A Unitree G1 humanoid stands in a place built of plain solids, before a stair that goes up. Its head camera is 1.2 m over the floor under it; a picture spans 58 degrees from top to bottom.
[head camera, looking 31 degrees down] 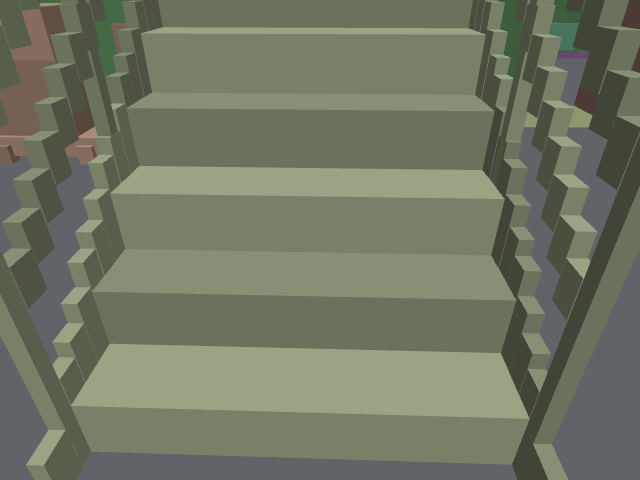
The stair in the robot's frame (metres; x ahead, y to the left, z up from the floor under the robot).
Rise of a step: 0.21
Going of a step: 0.24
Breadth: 1.33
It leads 2 degrees to the right of straight ahead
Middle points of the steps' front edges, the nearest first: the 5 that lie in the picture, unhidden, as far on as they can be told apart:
0.76 0.06 0.21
0.99 0.05 0.41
1.23 0.05 0.62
1.46 0.04 0.83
1.70 0.03 1.04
